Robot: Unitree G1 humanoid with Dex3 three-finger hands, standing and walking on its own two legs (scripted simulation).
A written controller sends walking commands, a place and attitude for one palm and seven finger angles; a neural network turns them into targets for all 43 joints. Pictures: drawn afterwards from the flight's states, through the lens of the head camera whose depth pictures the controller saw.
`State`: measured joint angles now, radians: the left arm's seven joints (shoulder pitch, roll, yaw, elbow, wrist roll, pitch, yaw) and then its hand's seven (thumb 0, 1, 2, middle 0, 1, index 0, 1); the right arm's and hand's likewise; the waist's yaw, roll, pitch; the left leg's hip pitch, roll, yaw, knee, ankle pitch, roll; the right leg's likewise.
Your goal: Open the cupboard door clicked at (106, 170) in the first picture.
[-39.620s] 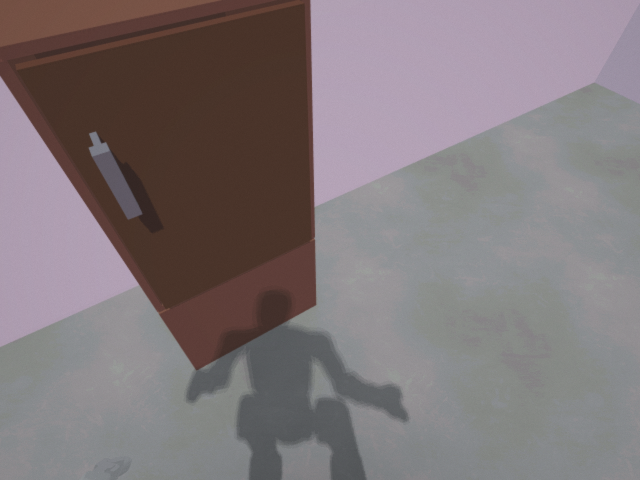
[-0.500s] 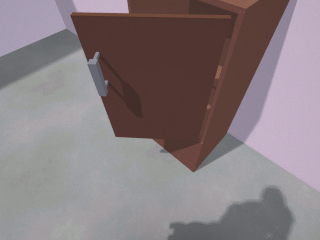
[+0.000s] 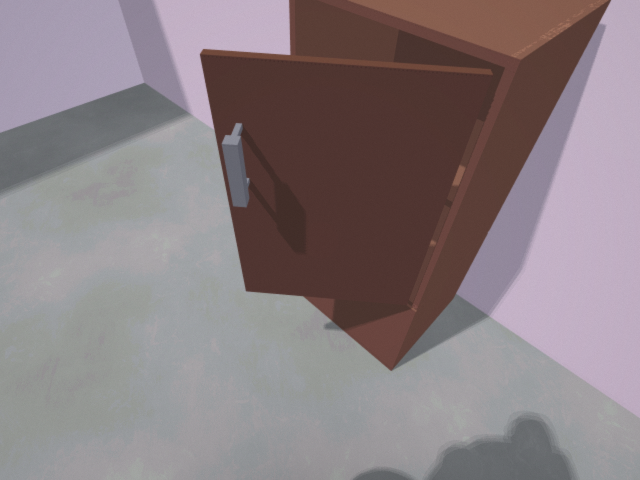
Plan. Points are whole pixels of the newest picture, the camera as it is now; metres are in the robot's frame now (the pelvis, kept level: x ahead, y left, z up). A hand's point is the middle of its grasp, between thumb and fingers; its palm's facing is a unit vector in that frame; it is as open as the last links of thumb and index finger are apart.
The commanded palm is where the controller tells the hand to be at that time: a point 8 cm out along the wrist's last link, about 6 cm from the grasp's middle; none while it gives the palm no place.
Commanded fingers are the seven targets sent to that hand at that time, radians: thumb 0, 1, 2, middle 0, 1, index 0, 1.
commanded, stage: come to a stop and stand still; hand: left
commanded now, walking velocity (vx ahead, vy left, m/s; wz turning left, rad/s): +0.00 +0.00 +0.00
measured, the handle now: (239, 165) +0.57 +0.18 +0.07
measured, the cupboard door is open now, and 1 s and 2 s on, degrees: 39 39 39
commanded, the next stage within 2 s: look again from close up in 0.38 s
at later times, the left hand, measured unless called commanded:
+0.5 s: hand out of the picture -0.01 +0.18 -0.18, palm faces -0.01 -0.99 -0.16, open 7.4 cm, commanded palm none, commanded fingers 0.00 0.90 0.90 -0.20 -0.30 -0.20 -0.30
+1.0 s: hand out of the picture -0.01 +0.16 -0.18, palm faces -0.01 -0.99 -0.15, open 7.4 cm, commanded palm none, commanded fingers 0.00 0.90 0.90 -0.20 -0.30 -0.20 -0.30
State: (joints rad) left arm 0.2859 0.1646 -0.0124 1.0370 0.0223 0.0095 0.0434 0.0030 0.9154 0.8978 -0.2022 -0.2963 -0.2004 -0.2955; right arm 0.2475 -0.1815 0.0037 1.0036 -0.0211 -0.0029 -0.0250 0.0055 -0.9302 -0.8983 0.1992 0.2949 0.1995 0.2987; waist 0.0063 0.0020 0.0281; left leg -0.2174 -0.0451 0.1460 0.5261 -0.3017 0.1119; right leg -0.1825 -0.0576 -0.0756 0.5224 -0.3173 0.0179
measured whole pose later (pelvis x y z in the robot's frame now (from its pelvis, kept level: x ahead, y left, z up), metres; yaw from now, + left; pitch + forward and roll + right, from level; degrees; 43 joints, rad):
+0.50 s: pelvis +0.00 +0.02 +0.01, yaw -1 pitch -1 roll -1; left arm 0.31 0.16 -0.02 1.08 0.02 0.02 0.04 0.00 0.91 0.90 -0.20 -0.30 -0.20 -0.30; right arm 0.30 -0.14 0.02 1.10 -0.01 -0.02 -0.03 0.00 -0.91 -0.90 0.20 0.30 0.20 0.30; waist 0.00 -0.03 0.03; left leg -0.17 -0.08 0.17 0.40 -0.23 0.14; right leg -0.17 -0.09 -0.05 0.46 -0.27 0.03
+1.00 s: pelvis +0.00 +0.01 +0.01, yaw -1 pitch +0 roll +0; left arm 0.31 0.13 -0.01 1.10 0.02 0.01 0.05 0.00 0.91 0.90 -0.20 -0.30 -0.20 -0.30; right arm 0.30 -0.11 0.01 1.13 -0.01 -0.02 -0.03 0.00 -0.91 -0.90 0.20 0.29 0.20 0.30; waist 0.00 -0.04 0.04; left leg -0.17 -0.07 0.17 0.38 -0.22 0.12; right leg -0.17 -0.07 -0.05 0.44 -0.26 0.04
